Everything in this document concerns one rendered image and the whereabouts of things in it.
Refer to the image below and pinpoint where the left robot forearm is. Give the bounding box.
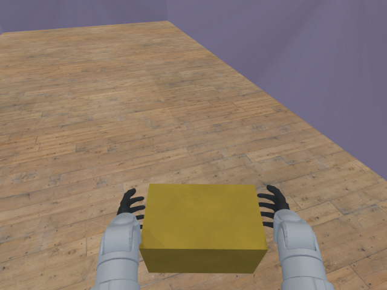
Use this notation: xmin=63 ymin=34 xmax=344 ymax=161
xmin=90 ymin=213 xmax=141 ymax=290

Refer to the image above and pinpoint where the right robot hand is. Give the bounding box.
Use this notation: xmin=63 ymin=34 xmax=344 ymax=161
xmin=257 ymin=185 xmax=289 ymax=228

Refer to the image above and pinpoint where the carton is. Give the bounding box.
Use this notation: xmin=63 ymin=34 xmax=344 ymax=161
xmin=139 ymin=184 xmax=268 ymax=274

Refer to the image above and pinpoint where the left robot hand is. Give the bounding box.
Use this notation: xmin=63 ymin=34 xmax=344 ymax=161
xmin=117 ymin=188 xmax=146 ymax=229

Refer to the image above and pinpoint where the right robot forearm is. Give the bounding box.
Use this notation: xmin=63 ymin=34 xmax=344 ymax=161
xmin=273 ymin=209 xmax=334 ymax=290

